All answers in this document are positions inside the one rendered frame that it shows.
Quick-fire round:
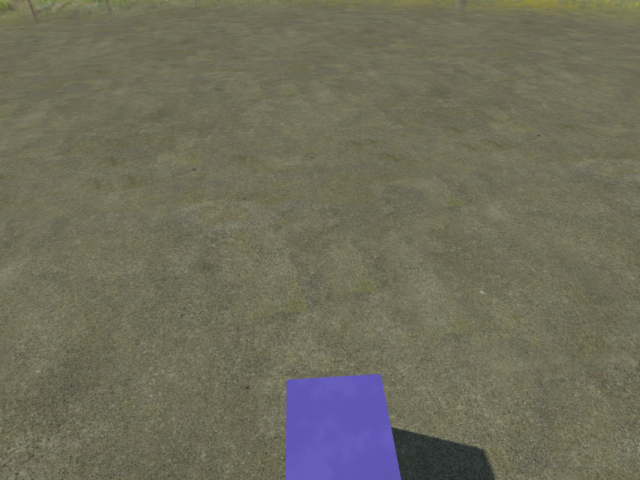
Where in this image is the carton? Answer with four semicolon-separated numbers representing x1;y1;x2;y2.
286;374;401;480

